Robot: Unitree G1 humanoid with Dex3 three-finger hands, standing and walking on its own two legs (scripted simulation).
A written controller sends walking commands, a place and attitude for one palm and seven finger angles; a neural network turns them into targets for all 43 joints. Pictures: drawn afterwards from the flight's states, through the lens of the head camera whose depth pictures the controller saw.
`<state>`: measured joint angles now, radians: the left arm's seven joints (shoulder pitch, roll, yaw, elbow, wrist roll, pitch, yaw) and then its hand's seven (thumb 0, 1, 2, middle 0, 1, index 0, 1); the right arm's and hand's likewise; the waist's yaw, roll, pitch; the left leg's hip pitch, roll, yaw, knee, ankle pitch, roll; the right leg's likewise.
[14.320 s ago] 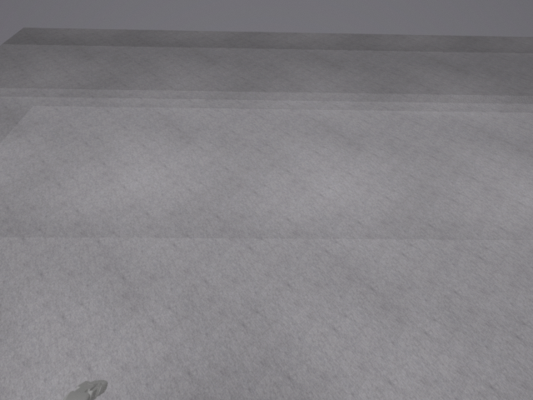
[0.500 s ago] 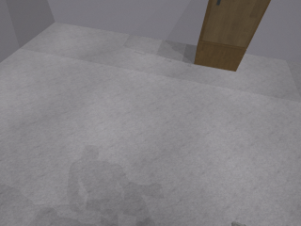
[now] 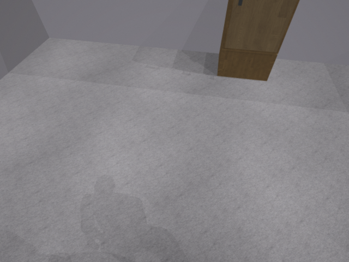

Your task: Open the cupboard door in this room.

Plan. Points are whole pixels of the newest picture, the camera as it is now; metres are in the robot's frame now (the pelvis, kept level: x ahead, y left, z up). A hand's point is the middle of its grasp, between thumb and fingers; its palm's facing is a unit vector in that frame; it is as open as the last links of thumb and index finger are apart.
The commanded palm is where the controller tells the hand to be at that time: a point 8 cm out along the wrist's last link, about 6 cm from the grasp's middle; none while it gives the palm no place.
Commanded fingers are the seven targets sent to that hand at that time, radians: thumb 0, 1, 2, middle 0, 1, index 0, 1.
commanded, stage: stand and wait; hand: left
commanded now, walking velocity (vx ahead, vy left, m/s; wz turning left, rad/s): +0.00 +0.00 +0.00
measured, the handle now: out of the picture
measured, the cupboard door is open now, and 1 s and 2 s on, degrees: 0 0 0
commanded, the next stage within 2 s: turn or walk to find it in 0.20 s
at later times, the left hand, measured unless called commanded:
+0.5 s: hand out of the picture -0.02 +0.14 -0.19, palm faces +0.01 -0.99 -0.16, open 7.4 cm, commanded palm none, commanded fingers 0.00 0.90 0.90 -0.20 -0.30 -0.20 -0.30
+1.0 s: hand out of the picture +0.13 +0.21 -0.19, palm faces -0.08 -0.98 -0.17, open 7.4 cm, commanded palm none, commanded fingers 0.00 0.90 0.90 -0.20 -0.30 -0.20 -0.30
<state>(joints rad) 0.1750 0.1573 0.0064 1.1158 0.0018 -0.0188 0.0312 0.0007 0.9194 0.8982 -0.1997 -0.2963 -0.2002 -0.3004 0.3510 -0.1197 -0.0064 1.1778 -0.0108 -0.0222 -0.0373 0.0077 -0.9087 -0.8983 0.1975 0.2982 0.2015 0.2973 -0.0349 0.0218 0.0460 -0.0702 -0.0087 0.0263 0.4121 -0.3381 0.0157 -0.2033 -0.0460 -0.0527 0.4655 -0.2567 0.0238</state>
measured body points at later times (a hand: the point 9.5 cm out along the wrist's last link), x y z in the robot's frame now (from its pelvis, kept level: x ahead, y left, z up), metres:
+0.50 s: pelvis +0.02 -0.03 -0.02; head +0.02 -0.03 +0.43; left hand -0.01 +0.19 -0.17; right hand +0.00 -0.27 -0.17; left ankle -0.07 +0.10 -0.74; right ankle -0.01 -0.13 -0.74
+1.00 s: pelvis +0.12 +0.03 -0.01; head +0.14 +0.04 +0.44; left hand +0.13 +0.27 -0.17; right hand +0.16 -0.21 -0.15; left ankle +0.16 +0.12 -0.74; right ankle +0.04 -0.09 -0.66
